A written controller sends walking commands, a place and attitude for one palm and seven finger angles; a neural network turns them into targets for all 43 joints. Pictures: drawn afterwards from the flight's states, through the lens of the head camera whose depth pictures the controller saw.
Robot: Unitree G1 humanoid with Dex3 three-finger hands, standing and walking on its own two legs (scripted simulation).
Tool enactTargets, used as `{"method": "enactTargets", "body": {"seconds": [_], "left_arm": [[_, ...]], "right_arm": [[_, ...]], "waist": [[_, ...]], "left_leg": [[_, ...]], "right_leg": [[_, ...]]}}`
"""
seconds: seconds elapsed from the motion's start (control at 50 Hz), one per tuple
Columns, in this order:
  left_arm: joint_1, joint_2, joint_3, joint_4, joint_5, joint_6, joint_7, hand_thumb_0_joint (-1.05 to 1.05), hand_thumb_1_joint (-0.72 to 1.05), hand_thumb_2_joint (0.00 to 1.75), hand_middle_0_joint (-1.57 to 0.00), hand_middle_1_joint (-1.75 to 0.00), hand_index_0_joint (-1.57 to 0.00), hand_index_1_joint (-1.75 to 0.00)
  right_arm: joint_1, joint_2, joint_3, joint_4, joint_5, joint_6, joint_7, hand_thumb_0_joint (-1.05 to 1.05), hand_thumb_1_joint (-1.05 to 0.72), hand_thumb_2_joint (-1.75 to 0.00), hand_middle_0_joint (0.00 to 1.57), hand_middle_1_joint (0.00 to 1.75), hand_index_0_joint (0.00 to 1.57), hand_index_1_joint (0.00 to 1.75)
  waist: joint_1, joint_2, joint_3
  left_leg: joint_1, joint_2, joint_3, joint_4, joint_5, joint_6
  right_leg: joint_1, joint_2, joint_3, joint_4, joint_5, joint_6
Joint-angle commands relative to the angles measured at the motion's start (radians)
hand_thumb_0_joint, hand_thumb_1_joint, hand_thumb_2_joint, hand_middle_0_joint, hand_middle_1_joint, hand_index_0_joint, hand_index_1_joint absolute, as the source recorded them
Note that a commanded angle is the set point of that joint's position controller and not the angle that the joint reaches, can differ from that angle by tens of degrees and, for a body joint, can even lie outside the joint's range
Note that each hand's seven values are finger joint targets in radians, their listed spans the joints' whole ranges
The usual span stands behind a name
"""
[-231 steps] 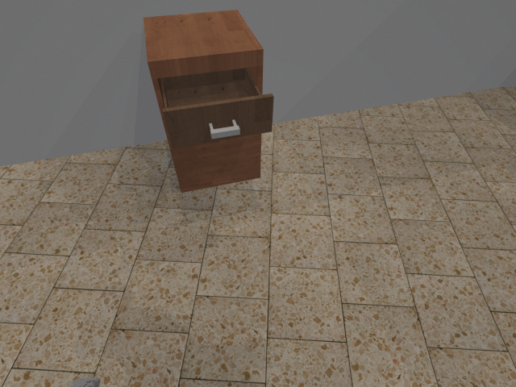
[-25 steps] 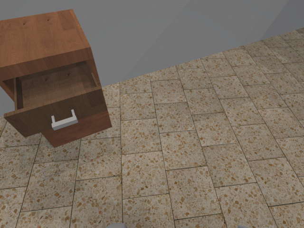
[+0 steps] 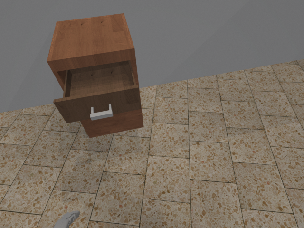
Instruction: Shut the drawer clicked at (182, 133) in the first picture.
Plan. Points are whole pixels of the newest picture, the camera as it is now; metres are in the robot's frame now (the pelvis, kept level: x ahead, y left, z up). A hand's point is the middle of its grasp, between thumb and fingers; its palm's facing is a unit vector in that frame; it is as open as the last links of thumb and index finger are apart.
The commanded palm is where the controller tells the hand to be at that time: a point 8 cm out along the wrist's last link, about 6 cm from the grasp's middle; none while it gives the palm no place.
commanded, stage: turn to face it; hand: left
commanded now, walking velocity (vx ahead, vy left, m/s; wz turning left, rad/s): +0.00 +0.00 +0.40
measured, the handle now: (101, 111) +0.64 +0.28 -0.20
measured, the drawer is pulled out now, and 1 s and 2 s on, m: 0.22 0.22 0.22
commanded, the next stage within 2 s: take the last steps up to it in 0.24 s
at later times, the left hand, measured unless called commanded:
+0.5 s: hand out of the picture -0.08 +0.23 -0.18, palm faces +0.26 -0.94 -0.22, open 7.4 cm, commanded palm none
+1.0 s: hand (91, 220) +0.17 +0.20 -0.17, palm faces +0.12 -0.98 -0.17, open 7.4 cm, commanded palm none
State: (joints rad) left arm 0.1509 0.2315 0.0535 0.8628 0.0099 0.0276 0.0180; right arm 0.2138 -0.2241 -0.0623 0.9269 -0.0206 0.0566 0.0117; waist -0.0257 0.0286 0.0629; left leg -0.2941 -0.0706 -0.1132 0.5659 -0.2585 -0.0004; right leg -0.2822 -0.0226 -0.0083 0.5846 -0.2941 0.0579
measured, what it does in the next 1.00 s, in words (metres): walks ahead: left foot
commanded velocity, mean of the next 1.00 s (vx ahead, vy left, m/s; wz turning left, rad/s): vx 0.20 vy -0.07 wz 0.08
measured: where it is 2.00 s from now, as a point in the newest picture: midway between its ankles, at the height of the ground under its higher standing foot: (160, 212)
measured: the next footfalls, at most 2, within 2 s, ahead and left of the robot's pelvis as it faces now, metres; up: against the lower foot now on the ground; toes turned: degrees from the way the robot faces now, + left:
left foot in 0.44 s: -0.03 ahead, +0.13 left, +0.00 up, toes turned +15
right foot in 1.02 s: +0.27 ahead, -0.08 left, +0.00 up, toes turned +4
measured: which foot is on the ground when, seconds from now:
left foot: down 0.00-0.00, up 0.02-0.42, down 0.44-1.00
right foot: down 0.00-0.44, up 0.46-1.00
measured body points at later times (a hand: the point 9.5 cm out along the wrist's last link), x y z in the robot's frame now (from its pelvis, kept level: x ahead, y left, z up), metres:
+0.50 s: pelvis -0.03 +0.03 +0.00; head -0.02 +0.06 +0.45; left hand -0.09 +0.28 -0.16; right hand +0.12 -0.20 -0.12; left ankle -0.07 +0.12 -0.73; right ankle +0.01 -0.11 -0.71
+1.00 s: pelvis +0.10 +0.01 +0.00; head +0.13 +0.01 +0.45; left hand +0.16 +0.26 -0.15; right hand +0.01 -0.21 -0.15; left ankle -0.07 +0.12 -0.73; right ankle +0.23 -0.08 -0.72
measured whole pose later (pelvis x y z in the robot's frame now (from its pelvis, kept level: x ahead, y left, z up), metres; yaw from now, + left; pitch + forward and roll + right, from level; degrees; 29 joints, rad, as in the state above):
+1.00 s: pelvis +0.10 +0.01 +0.00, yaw +11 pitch -1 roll +0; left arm 0.12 0.19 0.05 1.04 0.02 0.00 -0.04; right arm 0.50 -0.13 -0.03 1.16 -0.04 -0.04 -0.03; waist -0.07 0.00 0.07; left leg 0.09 0.05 0.07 0.37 -0.43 -0.03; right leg -0.44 -0.06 -0.10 0.63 -0.23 -0.02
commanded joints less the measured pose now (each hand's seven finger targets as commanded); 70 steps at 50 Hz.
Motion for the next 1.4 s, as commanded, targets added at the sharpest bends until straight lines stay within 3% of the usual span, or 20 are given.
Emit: {"method": "enactTargets", "body": {"seconds": [0.0, 0.06, 0.1, 0.28, 0.34, 0.38, 0.4, 0.42, 0.44, 0.48, 0.56, 0.82, 0.9, 0.96, 0.98, 1.0, 1.02, 1.06, 1.14, 1.38], "left_arm": [[0.146, 0.251, 0.058, -0.054, 0.008, -0.035, 0.021, 0.0, 0.9, 0.9, -0.2, -0.3, -0.2, -0.3], [-0.012, 0.154, 0.035, -0.081, 0.007, -0.031, 0.02, 0.0, 0.9, 0.9, -0.2, -0.3, -0.2, -0.3], [0.009, 0.132, 0.029, -0.073, 0.009, -0.041, 0.019, 0.0, 0.9, 0.9, -0.2, -0.3, -0.2, -0.3], [0.161, 0.186, 0.044, 0.02, 0.023, -0.034, 0.015, 0.0, 0.9, 0.9, -0.2, -0.3, -0.2, -0.3], [0.156, 0.184, 0.045, 0.045, 0.021, -0.032, 0.015, 0.0, 0.9, 0.9, -0.2, -0.3, -0.2, -0.3], [0.135, 0.16, 0.037, 0.065, 0.011, -0.025, 0.008, 0.0, 0.9, 0.9, -0.2, -0.3, -0.2, -0.3], [0.142, 0.11, 0.023, 0.06, 0.003, -0.02, 0.0, 0.0, 0.9, 0.9, -0.2, -0.3, -0.2, -0.3], [0.126, 0.038, 0.006, 0.029, 0.008, -0.018, -0.011, 0.0, 0.9, 0.9, -0.2, -0.3, -0.2, -0.3], [0.049, 0.068, 0.004, 0.011, 0.021, -0.019, -0.014, 0.0, 0.9, 0.9, -0.2, -0.3, -0.2, -0.3], [0.049, 0.078, 0.008, 0.052, 0.024, -0.023, -0.023, 0.0, 0.9, 0.9, -0.2, -0.3, -0.2, -0.3], [0.153, 0.058, 0.004, 0.147, 0.016, -0.031, -0.039, 0.0, 0.9, 0.9, -0.2, -0.3, -0.2, -0.3], [-0.066, 0.007, -0.002, 0.114, 0.008, -0.031, -0.052, 0.0, 0.9, 0.9, -0.2, -0.3, -0.2, -0.3], [-0.112, -0.003, 0.004, 0.092, 0.003, -0.042, -0.055, 0.0, 0.9, 0.9, -0.2, -0.3, -0.2, -0.3], [0.124, 0.04, 0.021, 0.165, 0.007, -0.064, -0.048, 0.0, 0.9, 0.9, -0.2, -0.3, -0.2, -0.3], [0.283, 0.093, 0.04, 0.213, 0.013, -0.077, -0.038, 0.0, 0.9, 0.9, -0.2, -0.3, -0.2, -0.3], [0.411, 0.196, 0.066, 0.238, 0.012, -0.083, -0.023, 0.0, 0.9, 0.9, -0.2, -0.3, -0.2, -0.3], [0.407, 0.236, 0.065, 0.237, -0.006, -0.078, -0.02, 0.0, 0.9, 0.9, -0.2, -0.3, -0.2, -0.3], [0.194, 0.142, 0.046, 0.175, -0.003, -0.071, -0.008, 0.0, 0.9, 0.9, -0.2, -0.3, -0.2, -0.3], [0.077, 0.02, 0.003, 0.156, 0.009, -0.092, 0.0, 0.0, 0.9, 0.9, -0.2, -0.3, -0.2, -0.3], [0.238, 0.047, 0.005, 0.233, 0.011, -0.102, -0.002, 0.0, 0.9, 0.9, -0.2, -0.3, -0.2, -0.3]], "right_arm": [[-0.019, -0.137, -0.049, -0.112, 0.003, -0.022, -0.007, 0.0, -0.9, -0.9, 0.2, 0.3, 0.2, 0.3], [0.004, -0.117, -0.05, -0.056, -0.001, -0.001, 0.011, 0.0, -0.9, -0.9, 0.2, 0.3, 0.2, 0.3], [0.013, -0.1, -0.04, -0.042, -0.002, -0.001, 0.015, 0.0, -0.9, -0.9, 0.2, 0.3, 0.2, 0.3], [-0.098, -0.064, -0.012, -0.041, 0.012, -0.009, 0.006, 0.0, -0.9, -0.9, 0.2, 0.3, 0.2, 0.3], [-0.052, -0.051, 0.001, -0.021, 0.014, -0.024, -0.002, 0.0, -0.9, -0.9, 0.2, 0.3, 0.2, 0.3], [0.042, -0.058, 0.005, 0.015, 0.007, -0.043, -0.006, 0.0, -0.9, -0.9, 0.2, 0.3, 0.2, 0.3], [0.081, -0.126, -0.007, 0.027, -0.001, -0.055, -0.01, 0.0, -0.9, -0.9, 0.2, 0.3, 0.2, 0.3], [0.131, -0.227, -0.028, 0.03, -0.013, -0.056, -0.013, 0.0, -0.9, -0.9, 0.2, 0.3, 0.2, 0.3], [0.156, -0.24, -0.03, 0.037, -0.012, -0.054, -0.021, 0.0, -0.9, -0.9, 0.2, 0.3, 0.2, 0.3], [0.125, -0.171, -0.01, 0.047, -0.007, -0.066, -0.034, 0.0, -0.9, -0.9, 0.2, 0.3, 0.2, 0.3], [0.109, -0.094, 0.014, 0.055, 0.008, -0.101, -0.041, 0.0, -0.9, -0.9, 0.2, 0.3, 0.2, 0.3], [0.318, -0.068, 0.007, 0.167, -0.006, -0.124, -0.062, 0.0, -0.9, -0.9, 0.2, 0.3, 0.2, 0.3], [0.303, -0.086, -0.001, 0.182, -0.016, -0.121, -0.059, 0.0, -0.9, -0.9, 0.2, 0.3, 0.2, 0.3], [0.277, -0.091, -0.001, 0.188, -0.008, -0.116, -0.051, 0.0, -0.9, -0.9, 0.2, 0.3, 0.2, 0.3], [0.278, -0.066, 0.001, 0.187, 0.003, -0.121, -0.042, 0.0, -0.9, -0.9, 0.2, 0.3, 0.2, 0.3], [0.311, 0.004, 0.015, 0.159, 0.018, -0.126, -0.036, 0.0, -0.9, -0.9, 0.2, 0.3, 0.2, 0.3], [0.257, -0.021, 0.016, 0.138, 0.025, -0.117, -0.036, 0.0, -0.9, -0.9, 0.2, 0.3, 0.2, 0.3], [0.163, -0.01, -0.001, 0.109, 0.01, -0.106, -0.026, 0.0, -0.9, -0.9, 0.2, 0.3, 0.2, 0.3], [0.235, 0.044, 0.004, 0.141, -0.01, -0.067, -0.017, 0.0, -0.9, -0.9, 0.2, 0.3, 0.2, 0.3], [-0.037, 0.038, 0.015, 0.064, -0.001, -0.098, -0.001, 0.0, -0.9, -0.9, 0.2, 0.3, 0.2, 0.3]], "waist": [[0.071, -0.29, -0.128], [-0.005, -0.167, -0.009], [0.005, -0.187, -0.009], [0.08, -0.238, -0.065], [0.06, -0.225, -0.114], [0.01, -0.18, -0.119], [-0.006, 0.0, -0.117], [-0.037, 0.28, -0.068], [-0.067, 0.225, 0.002], [-0.033, 0.171, 0.056], [0.02, 0.099, 0.042], [-0.034, 0.103, 0.119], [-0.032, 0.109, 0.119], [0.077, 0.015, -0.015], [0.147, -0.059, -0.111], [0.171, -0.298, -0.25], [0.167, -0.229, -0.265], [0.094, -0.101, -0.089], [-0.02, -0.133, -0.005], [0.044, -0.108, 0.021]], "left_leg": [[-0.258, 0.027, 0.01, 0.455, -0.329, -0.023], [-0.243, 0.082, 0.041, 0.654, -0.15, -0.037], [-0.231, 0.091, 0.076, 0.639, -0.108, -0.053], [-0.11, 0.083, 0.159, 0.269, -0.218, -0.055], [0.0, 0.072, 0.183, 0.1, -0.172, -0.041], [0.203, 0.077, 0.196, -0.153, -0.025, -0.02], [0.323, 0.203, 0.031, -0.249, -0.098, 0.027], [0.334, 0.432, -0.275, -0.368, -0.227, 0.124], [0.248, 0.478, -0.362, -0.418, -0.279, 0.194], [0.201, 0.421, -0.281, -0.431, -0.304, 0.187], [0.228, 0.303, -0.035, -0.41, 0.091, 0.13], [0.347, 0.367, 0.021, -0.37, 0.386, 0.162], [0.273, 0.378, 0.037, -0.335, 0.371, 0.151], [0.17, 0.301, 0.115, -0.055, 0.544, 0.103], [0.007, 0.249, 0.161, 0.174, 0.423, 0.066], [-0.218, 0.097, 0.23, 0.509, -0.17, 0.021], [-0.241, 0.101, 0.128, 0.71, -0.344, 0.044], [-0.302, 0.178, 0.087, 0.78, -0.19, 0.054], [-0.164, 0.21, 0.129, 0.581, -0.056, 0.009], [-0.095, 0.148, 0.204, 0.073, -0.012, 0.006]], "right_leg": [[0.181, -0.461, 0.365, -0.327, 0.181, -0.201], [0.032, -0.309, 0.152, -0.325, 0.107, -0.175], [0.053, -0.28, 0.069, -0.308, 0.196, -0.168], [0.182, -0.314, 0.03, -0.249, 0.421, -0.208], [0.183, -0.306, 0.022, -0.215, 0.396, -0.19], [0.056, -0.251, -0.029, -0.163, 0.091, -0.115], [-0.118, -0.173, -0.081, -0.033, -0.129, -0.064], [-0.317, -0.052, -0.167, 0.188, -0.285, -0.017], [-0.374, -0.059, -0.078, 0.327, -0.28, -0.03], [-0.403, -0.076, -0.003, 0.451, -0.162, -0.043], [-0.337, -0.064, -0.016, 0.477, 0.045, -0.024], [-0.434, -0.093, -0.051, 0.267, 0.081, -0.034], [-0.276, -0.069, -0.075, 0.116, 0.048, -0.072], [0.137, 0.023, -0.145, -0.055, 0.104, -0.106], [0.393, -0.073, -0.027, -0.079, 0.102, -0.146], [0.588, -0.36, 0.377, -0.196, 0.139, -0.258], [0.464, -0.439, 0.515, -0.325, -0.016, -0.318], [0.21, -0.387, 0.415, -0.404, -0.264, -0.294], [-0.042, -0.252, 0.079, -0.437, 0.022, -0.221], [0.167, -0.238, 0.049, -0.335, 0.386, -0.239]]}}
